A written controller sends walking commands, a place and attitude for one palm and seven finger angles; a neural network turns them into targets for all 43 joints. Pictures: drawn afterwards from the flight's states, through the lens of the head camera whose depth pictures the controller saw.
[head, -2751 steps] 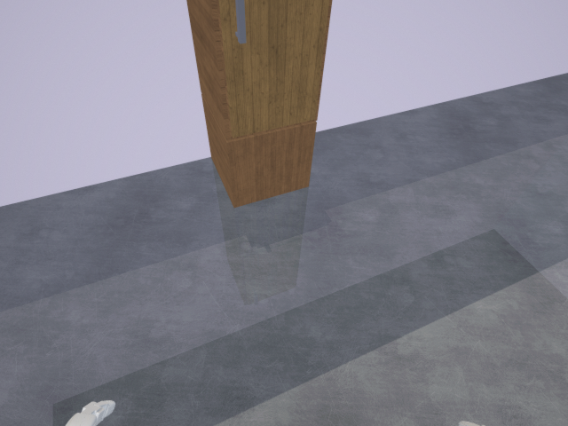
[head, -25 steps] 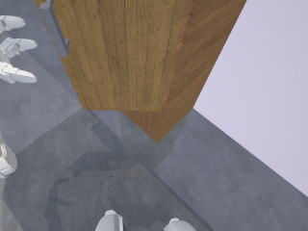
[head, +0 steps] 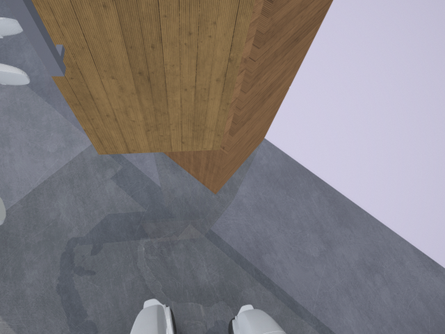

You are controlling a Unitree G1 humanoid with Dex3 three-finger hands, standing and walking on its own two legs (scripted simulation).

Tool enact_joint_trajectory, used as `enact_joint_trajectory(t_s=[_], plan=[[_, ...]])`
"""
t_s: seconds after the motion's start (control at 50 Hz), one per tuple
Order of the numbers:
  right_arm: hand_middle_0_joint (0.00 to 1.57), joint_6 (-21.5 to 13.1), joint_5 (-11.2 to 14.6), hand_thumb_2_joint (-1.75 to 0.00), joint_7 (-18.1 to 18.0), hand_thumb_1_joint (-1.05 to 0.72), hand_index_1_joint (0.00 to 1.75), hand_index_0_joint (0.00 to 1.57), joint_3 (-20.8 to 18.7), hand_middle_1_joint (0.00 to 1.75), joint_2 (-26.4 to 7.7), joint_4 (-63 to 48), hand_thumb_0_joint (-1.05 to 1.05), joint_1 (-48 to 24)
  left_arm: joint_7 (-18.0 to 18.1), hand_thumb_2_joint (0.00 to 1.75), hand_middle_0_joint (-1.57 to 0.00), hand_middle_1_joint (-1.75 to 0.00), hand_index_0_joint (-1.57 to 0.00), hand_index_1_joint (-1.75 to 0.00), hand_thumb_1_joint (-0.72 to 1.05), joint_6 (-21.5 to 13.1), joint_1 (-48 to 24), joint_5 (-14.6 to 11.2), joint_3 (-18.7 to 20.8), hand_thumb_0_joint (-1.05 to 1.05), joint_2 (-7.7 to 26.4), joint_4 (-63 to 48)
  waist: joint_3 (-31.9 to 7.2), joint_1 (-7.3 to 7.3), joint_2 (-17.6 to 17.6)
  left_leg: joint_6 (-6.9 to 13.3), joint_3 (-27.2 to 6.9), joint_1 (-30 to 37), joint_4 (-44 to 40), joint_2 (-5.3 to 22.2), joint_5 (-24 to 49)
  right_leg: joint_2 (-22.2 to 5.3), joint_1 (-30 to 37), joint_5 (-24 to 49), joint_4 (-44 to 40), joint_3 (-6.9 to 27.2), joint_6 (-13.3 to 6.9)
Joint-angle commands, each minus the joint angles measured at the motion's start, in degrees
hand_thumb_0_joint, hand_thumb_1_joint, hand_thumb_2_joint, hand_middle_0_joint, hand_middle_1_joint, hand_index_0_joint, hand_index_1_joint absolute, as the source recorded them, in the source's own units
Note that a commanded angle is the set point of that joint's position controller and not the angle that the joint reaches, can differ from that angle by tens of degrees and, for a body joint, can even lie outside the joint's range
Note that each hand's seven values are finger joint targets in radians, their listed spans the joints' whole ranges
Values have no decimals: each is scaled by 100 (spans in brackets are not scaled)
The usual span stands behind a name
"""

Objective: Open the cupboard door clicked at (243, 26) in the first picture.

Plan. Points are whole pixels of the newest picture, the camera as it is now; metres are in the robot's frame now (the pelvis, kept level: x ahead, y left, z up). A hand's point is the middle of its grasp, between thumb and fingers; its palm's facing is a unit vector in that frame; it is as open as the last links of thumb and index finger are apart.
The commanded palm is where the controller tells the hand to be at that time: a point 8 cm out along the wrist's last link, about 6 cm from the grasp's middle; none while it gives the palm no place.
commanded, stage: move the hooked fingers beside the handle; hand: left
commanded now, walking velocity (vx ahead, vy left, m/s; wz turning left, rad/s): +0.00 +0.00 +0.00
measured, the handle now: (41, 27) +0.58 +0.22 +0.14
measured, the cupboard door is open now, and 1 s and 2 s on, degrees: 45 45 45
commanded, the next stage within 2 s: slide the fingers in behind the handle in 1.54 s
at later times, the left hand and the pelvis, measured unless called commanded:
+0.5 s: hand out of the picture +0.51 +0.26 +0.15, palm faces +0.00 -1.00 +0.02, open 14.0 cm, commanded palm +0.51 +0.30 +0.14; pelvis -0.01 -0.01 +0.00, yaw +2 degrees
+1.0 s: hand out of the picture +0.53 +0.27 +0.15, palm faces +0.01 -1.00 +0.02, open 14.0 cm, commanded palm +0.53 +0.31 +0.14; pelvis -0.02 -0.01 -0.01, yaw +0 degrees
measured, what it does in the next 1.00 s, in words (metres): stands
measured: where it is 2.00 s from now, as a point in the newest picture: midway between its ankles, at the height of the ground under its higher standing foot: outside the picture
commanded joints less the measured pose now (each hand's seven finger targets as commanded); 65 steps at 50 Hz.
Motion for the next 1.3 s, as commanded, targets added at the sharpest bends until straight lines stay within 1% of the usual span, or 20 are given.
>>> enact_joint_trajectory(t_s=[0.0,0.1,0.18,0.26,0.32,0.38,0.48,0.58,0.64,0.72,0.78,0.82,0.9,0.94,0.96,0.98,1.1,1.22,1.24,1.28], plan=[[20,22,-22,-90,-39,-90,30,20,-506,30,-1277,-220,0,1132,2,30,-30,-120,-30,-120,-50,-243,-2085,-123,342,0,1808,-1186,-2903,151,922,110,-464,3748,-200,-236,2882,320,-127,2431,-460,-262,-214],[20,63,-17,-90,11,-90,30,20,-532,30,-1265,-249,0,1090,58,30,-30,-120,-30,-120,-50,-503,-2092,-133,493,0,1951,-1719,-3098,208,1278,76,-477,4120,-162,-238,3117,345,-133,2519,-460,-237,-251],[20,71,19,-90,33,-90,30,20,-546,30,-1244,-193,0,1006,-54,30,-30,-120,-30,-120,-50,-555,-2118,-273,302,0,1602,-1686,-2996,138,1319,76,-478,4238,-158,-249,3074,359,-200,2497,-507,-249,-259],[20,55,62,-90,4,-90,30,20,-519,30,-1207,-171,0,931,-162,30,-30,-120,-30,-120,-50,-317,-2129,-351,-288,0,891,-1306,-2414,7,1230,105,-472,4030,-239,-260,2639,326,-466,2145,-597,-285,-270],[20,47,61,-90,-16,-90,30,20,-517,30,-1246,-200,0,895,-120,30,-30,-120,-30,-120,-50,-231,-2011,-376,-178,0,1019,-1213,-2386,51,1056,109,-474,3886,-260,-255,2468,302,-464,2062,-595,-271,-264],[20,9,58,-90,-42,-90,30,20,-485,30,-1252,-195,0,836,-9,30,-30,-120,-30,-120,-50,-322,-2428,-356,-272,0,1000,-1251,-2292,-84,966,129,-487,3741,-254,-247,2159,277,-563,1860,-580,-234,-239],[20,-63,33,-90,-61,-90,30,20,-446,30,-1270,-179,0,824,188,30,-30,-120,-30,-120,-50,-653,-2834,-237,64,0,1598,-1531,-2806,-25,1212,129,-495,3728,-142,-251,2117,249,-351,1847,-467,-147,-241],[20,-83,82,-90,-101,-90,30,20,-393,30,-1269,-198,0,797,163,30,-30,-120,-30,-120,-50,-609,-2692,-117,150,0,1895,-1092,-2785,-11,1068,156,-424,3350,-87,-265,1857,244,-193,1786,-459,-103,-198],[20,-95,109,-90,-135,-90,30,20,-359,30,-1266,-201,0,801,83,30,-30,-120,-30,-120,-50,-418,-2696,-70,-88,0,1738,-774,-2410,-98,976,180,-402,3051,-108,-246,1500,238,-355,1506,-512,-118,-174],[20,-128,91,-90,-170,-90,30,20,-356,30,-1285,-173,0,887,-1,30,-30,-120,-30,-120,-50,-388,-2820,-121,-218,0,1604,-810,-2410,-171,1023,175,-436,3108,-95,-213,1509,257,-544,1410,-514,-143,-185],[20,-141,86,-90,-198,-90,30,20,-347,30,-1297,-153,0,963,-69,30,-30,-120,-30,-120,-50,-445,-2796,-180,7,0,1882,-869,-2682,-119,958,183,-421,3062,-57,-221,1677,281,-352,1586,-462,-123,-193],[20,-149,77,-90,-191,-90,30,20,-339,30,-1288,-117,0,999,-96,30,-30,-120,-30,-120,-50,-420,-2839,-181,-26,0,1844,-788,-2573,-156,925,195,-403,2953,-40,-221,1578,285,-393,1509,-482,-133,-176],[20,-131,47,-90,-175,-90,30,20,-345,30,-1277,-127,0,1091,-41,30,-30,-120,-30,-120,-50,-446,-2712,-68,168,0,2109,-910,-2854,-46,1197,169,-430,3145,-3,-215,1869,296,-374,1655,-404,-156,-206],[20,-120,42,-90,-160,-90,30,20,-348,30,-1277,-130,0,1106,-14,30,-30,-120,-30,-120,-50,-409,-2692,-47,186,0,2125,-893,-2741,-58,1144,170,-429,3098,-10,-204,1817,304,-427,1603,-423,-168,-195],[20,-111,26,-90,-155,-90,30,20,-336,30,-1264,-143,0,1131,3,30,-30,-120,-30,-120,-50,-441,-2676,-24,232,0,2174,-963,-2785,-14,1302,166,-446,3190,-10,-222,1931,309,-450,1637,-384,-185,-225],[20,-97,42,-90,-142,-90,30,20,-356,30,-1269,-148,0,1108,5,30,-30,-120,-30,-120,-50,-418,-2726,-14,125,0,2057,-974,-2781,-72,1345,152,-441,3271,-13,-199,1932,311,-534,1640,-411,-182,-204],[20,-46,3,-90,-55,-90,30,20,-466,30,-1288,-155,0,1169,-29,30,-30,-120,-30,-120,-50,-483,-2483,-130,326,0,1991,-1560,-3273,79,1647,70,-561,4064,-21,-185,2744,364,-531,2062,-372,-269,-265],[20,3,19,-90,12,-90,30,20,-478,30,-1267,-191,0,1081,-40,30,-30,-120,-30,-120,-50,-249,-2197,-183,-2,0,1430,-1296,-2632,37,1350,71,-567,3880,-140,-199,2511,372,-695,1871,-465,-343,-262],[20,-4,16,-90,24,-90,30,20,-486,30,-1250,-196,0,1066,-23,30,-30,-120,-30,-120,-50,-244,-2237,-203,-138,0,1223,-1368,-2579,13,1400,68,-573,3940,-163,-203,2513,369,-740,1847,-493,-345,-265],[20,-14,2,-90,46,-90,30,20,-503,30,-1252,-211,0,1050,17,30,-30,-120,-30,-120,-50,-298,-2128,-241,-70,0,1196,-1496,-2743,81,1494,43,-604,4183,-151,-194,2711,372,-755,1876,-476,-351,-287]])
